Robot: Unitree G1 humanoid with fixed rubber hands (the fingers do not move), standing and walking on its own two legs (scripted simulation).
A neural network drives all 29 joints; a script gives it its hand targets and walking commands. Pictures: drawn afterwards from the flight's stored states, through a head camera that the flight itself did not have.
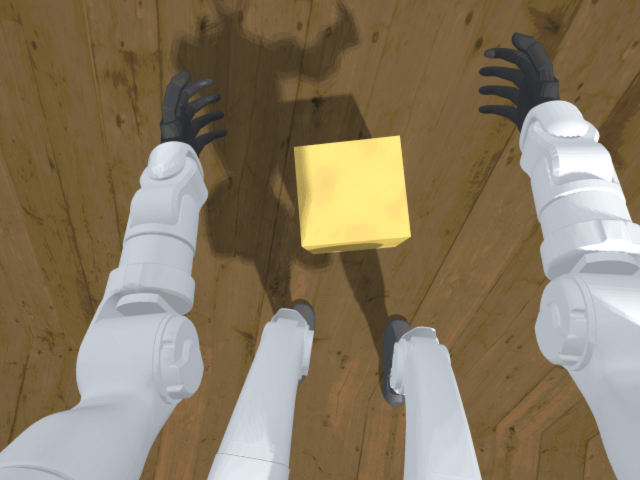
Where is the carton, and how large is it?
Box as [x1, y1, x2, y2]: [294, 136, 410, 253]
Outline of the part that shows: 399,136 294,147 301,243 303,247 312,253 395,246 410,236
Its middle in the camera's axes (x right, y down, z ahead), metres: +0.07 -0.08 +0.87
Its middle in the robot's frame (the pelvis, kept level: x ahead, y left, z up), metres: +0.49 +0.04 -0.52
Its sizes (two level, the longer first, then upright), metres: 0.210 0.200 0.250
